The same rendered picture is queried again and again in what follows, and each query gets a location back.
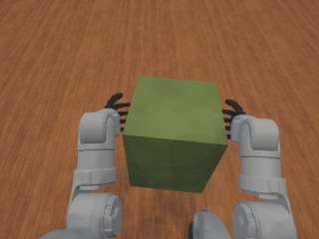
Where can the carton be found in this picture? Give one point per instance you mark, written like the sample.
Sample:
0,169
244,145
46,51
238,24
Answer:
174,136

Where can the right robot forearm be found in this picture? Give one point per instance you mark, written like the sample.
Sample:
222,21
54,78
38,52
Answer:
260,164

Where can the right robot thigh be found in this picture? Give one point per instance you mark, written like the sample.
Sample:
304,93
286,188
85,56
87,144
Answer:
206,225

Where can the right robot hand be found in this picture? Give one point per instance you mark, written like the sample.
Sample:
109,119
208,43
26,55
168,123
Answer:
239,111

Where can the robot right upper arm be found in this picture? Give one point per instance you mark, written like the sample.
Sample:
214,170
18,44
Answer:
262,220

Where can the left robot forearm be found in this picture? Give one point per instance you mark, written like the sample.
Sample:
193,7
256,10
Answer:
97,133

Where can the robot left upper arm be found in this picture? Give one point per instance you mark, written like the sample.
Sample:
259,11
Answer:
93,215

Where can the left robot hand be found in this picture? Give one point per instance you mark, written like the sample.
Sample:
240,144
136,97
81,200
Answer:
111,105

